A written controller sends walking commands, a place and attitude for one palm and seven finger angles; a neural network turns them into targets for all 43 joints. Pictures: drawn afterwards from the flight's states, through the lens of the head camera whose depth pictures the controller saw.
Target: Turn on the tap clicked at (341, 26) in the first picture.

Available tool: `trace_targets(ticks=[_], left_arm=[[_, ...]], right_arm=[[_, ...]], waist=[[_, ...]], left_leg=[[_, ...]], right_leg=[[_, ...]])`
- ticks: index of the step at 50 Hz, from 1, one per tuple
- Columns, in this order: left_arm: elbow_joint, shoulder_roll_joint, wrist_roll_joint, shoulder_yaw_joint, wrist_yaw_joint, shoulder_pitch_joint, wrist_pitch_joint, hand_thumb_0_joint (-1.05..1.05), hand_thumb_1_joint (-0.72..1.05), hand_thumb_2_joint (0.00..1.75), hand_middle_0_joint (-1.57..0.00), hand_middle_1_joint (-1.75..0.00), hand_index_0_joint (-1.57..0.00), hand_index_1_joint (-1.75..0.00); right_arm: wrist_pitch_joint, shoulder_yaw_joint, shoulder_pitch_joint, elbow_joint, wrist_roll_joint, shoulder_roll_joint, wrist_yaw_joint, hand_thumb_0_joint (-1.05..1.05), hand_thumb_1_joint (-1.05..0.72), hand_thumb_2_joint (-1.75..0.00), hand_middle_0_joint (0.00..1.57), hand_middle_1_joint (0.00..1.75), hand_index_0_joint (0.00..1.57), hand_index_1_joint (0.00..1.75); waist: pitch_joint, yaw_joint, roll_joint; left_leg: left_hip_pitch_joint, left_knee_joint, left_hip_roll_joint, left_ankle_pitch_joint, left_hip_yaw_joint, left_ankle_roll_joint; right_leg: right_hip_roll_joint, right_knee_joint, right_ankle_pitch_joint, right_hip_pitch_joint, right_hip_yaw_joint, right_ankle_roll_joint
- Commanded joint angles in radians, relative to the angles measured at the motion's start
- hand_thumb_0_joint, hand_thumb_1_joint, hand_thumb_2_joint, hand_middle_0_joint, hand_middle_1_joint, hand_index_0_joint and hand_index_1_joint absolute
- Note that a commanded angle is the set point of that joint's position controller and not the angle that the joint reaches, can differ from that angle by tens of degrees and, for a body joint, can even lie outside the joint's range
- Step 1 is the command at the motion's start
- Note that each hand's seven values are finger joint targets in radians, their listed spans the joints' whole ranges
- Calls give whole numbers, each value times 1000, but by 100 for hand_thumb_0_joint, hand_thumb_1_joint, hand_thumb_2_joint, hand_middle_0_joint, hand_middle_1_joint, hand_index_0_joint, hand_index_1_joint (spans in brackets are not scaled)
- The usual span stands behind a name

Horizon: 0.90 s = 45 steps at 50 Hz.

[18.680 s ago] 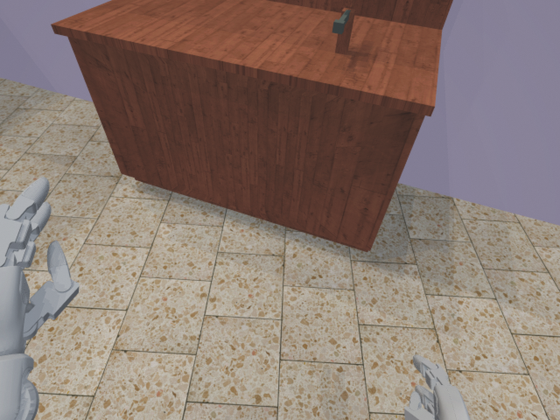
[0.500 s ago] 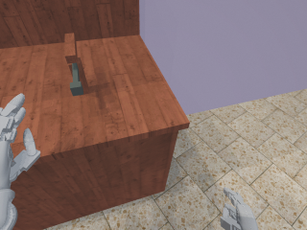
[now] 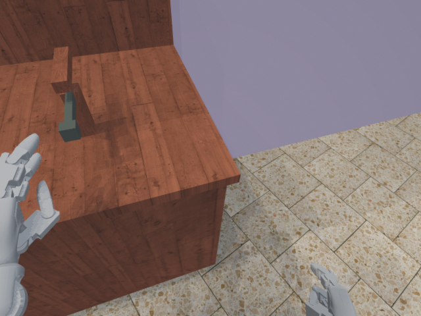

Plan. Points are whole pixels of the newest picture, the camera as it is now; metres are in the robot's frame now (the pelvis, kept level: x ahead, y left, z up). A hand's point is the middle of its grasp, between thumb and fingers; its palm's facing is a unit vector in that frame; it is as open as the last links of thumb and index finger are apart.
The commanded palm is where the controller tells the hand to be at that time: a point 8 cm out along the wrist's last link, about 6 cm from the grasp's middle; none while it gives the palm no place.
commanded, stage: come to a stop and stand still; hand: left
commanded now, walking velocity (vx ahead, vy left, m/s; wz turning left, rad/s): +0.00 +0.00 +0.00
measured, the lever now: (70, 130) +0.39 +0.30 +0.14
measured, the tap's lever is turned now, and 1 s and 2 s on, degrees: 0 0 0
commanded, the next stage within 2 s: look again from close up in 0.36 s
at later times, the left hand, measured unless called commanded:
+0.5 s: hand (54, 208) +0.22 +0.25 +0.15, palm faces +0.38 -0.86 -0.34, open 7.4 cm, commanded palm +0.17 +0.28 +0.17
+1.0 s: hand (36, 217) +0.21 +0.26 +0.15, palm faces +0.39 -0.85 -0.37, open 7.4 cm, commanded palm +0.15 +0.30 +0.17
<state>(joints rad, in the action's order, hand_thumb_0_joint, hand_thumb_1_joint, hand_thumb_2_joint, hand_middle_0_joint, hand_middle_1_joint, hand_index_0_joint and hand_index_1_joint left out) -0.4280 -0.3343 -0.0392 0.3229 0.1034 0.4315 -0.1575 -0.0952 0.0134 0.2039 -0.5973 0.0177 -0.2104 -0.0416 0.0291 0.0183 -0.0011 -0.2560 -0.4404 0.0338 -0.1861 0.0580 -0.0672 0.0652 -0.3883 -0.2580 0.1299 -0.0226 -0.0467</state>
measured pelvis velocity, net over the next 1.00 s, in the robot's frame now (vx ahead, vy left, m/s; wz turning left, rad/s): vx -0.01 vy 0.01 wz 0.01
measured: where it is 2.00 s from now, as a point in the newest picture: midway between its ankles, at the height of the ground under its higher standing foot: outside the picture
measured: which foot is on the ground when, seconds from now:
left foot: down 0.00-1.00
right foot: down 0.00-1.00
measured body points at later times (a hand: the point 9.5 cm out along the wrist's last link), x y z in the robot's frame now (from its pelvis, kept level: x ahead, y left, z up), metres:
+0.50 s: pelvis +0.01 +0.00 +0.00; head +0.02 +0.02 +0.45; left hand +0.20 +0.29 +0.17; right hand +0.19 -0.22 -0.07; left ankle +0.03 +0.07 -0.74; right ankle -0.03 -0.09 -0.74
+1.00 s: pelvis -0.01 +0.01 +0.00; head +0.00 +0.02 +0.45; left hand +0.18 +0.30 +0.17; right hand +0.16 -0.21 -0.08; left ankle +0.03 +0.07 -0.74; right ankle -0.03 -0.09 -0.74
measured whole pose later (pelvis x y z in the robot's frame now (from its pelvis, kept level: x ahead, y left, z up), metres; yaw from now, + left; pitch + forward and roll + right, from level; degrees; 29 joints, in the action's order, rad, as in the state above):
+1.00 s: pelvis -0.01 +0.01 +0.00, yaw +0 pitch -1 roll -1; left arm -0.46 -0.34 -0.04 0.32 0.12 0.44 -0.14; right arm -0.08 0.02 0.22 -0.59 0.02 -0.19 -0.05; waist 0.02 0.02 -0.01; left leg -0.23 -0.39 0.06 -0.15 0.06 -0.08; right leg 0.04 -0.37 -0.24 0.12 -0.02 -0.03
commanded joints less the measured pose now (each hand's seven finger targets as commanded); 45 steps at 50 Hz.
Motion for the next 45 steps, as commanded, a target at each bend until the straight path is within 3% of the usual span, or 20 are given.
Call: trace_targets(ticks=[1, 12, 15, 21, 22, 25, 26, 29, 31, 35, 36, 37, 43, 45], left_arm=[[-293, -225, -5, 145, 31, -103, -73, 0, 90, 90, -20, -30, -20, -30], [-217, -169, -19, 116, 25, -20, -49, 0, 90, 90, -20, -30, -20, -30], [-215, -180, -20, 120, 26, -40, -43, 0, 90, 90, -20, -30, -20, -30], [-277, -207, -14, 124, 33, -85, -41, 0, 90, 90, -20, -30, -20, -30], [-277, -184, -14, 101, 31, -91, -44, 0, 90, 90, -20, -30, -20, -30], [-288, -195, -13, 110, 34, -85, -51, 0, 90, 90, -20, -30, -20, -30], [-285, -215, -12, 135, 38, -70, -48, 0, 90, 90, -20, -30, -20, -30], [-265, -191, -15, 119, 32, -52, -52, 0, 90, 90, -20, -30, -20, -30], [-249, -193, -14, 125, 32, -33, -48, 0, 90, 90, -20, -30, -20, -30], [-236, -177, -9, 105, 28, -45, -50, 0, 90, 90, -20, -30, -20, -30], [-246, -181, -6, 106, 30, -58, -49, 0, 90, 90, -20, -30, -20, -30], [-232, -177, -6, 105, 30, -50, -49, 0, 90, 90, -20, -30, -20, -30], [-244, -182, -2, 103, 31, -71, -51, 0, 90, 90, -20, -30, -20, -30], [-251, -178, 1, 98, 31, -88, -53, 0, 90, 90, -20, -30, -20, -30]], right_arm=[[-56, -41, -117, 177, 1, -113, -11, 0, -90, -90, 20, 30, 20, 30], [-12, -43, -97, 185, 5, -113, -9, 0, -90, -90, 20, 30, 20, 30], [-6, -46, -102, 192, 8, -113, -11, 0, -90, -90, 20, 30, 20, 30], [-8, -42, -116, 194, 8, -112, -17, 0, -90, -90, 20, 30, 20, 30], [-7, -42, -106, 192, 5, -114, -15, 0, -90, -90, 20, 30, 20, 30], [-15, -44, -103, 193, 4, -112, -14, 0, -90, -90, 20, 30, 20, 30], [-15, -41, -107, 190, 3, -111, -16, 0, -90, -90, 20, 30, 20, 30], [-17, -42, -96, 190, 1, -115, -14, 0, -90, -90, 20, 30, 20, 30], [-18, -41, -101, 191, 2, -113, -16, 0, -90, -90, 20, 30, 20, 30], [-22, -42, -93, 191, -1, -115, -16, 0, -90, -90, 20, 30, 20, 30], [-24, -40, -97, 190, -2, -118, -18, 0, -90, -90, 20, 30, 20, 30], [-23, -38, -93, 187, -5, -116, -19, 0, -90, -90, 20, 30, 20, 30], [-38, -41, -90, 182, -3, -111, -19, 0, -90, -90, 20, 30, 20, 30], [-40, -44, -88, 178, -4, -114, -17, 0, -90, -90, 20, 30, 20, 30]], waist=[[-178, 9, 58], [-172, -1, 30], [-165, 1, 5], [-172, 4, 48], [-162, -1, 53], [-153, 1, 87], [-160, 3, 88], [-147, 0, 64], [-134, 1, 90], [-101, -1, 85], [-92, -2, 108], [-95, 0, 81], [-124, 1, 46], [-119, -1, 62]], left_leg=[[161, 5, -112, 268, -132, 30], [156, -6, -115, 285, -117, 21], [145, -5, -116, 269, -120, 18], [166, 4, -120, 270, -126, 16], [158, 14, -117, 250, -131, 16], [134, 43, -128, 195, -153, 20], [145, 46, -133, 212, -157, 22], [115, 72, -140, 161, -175, 28], [113, 98, -146, 120, -184, 38], [74, 167, -165, -26, -218, 50], [72, 185, -168, -53, -230, 58], [62, 197, -171, -91, -234, 52], [92, 178, -161, -75, -213, 56], [86, 183, -163, -95, -216, 58]], right_leg=[[-144, 38, 287, 24, 117, 15], [-141, 42, 338, 20, 108, 36], [-145, 48, 346, 11, 113, 43], [-146, 41, 318, 15, 108, 39], [-139, 43, 285, 18, 100, 35], [-134, 43, 222, 5, 97, 23], [-133, 38, 222, 9, 91, 20], [-121, 41, 177, -1, 82, 16], [-118, 39, 140, 13, 77, 12], [-99, 39, 65, 16, 64, 14], [-95, 32, 51, 23, 65, 13], [-91, 34, 45, 16, 59, 17], [-100, 53, 58, 7, 68, 13], [-99, 52, 51, 4, 73, 11]])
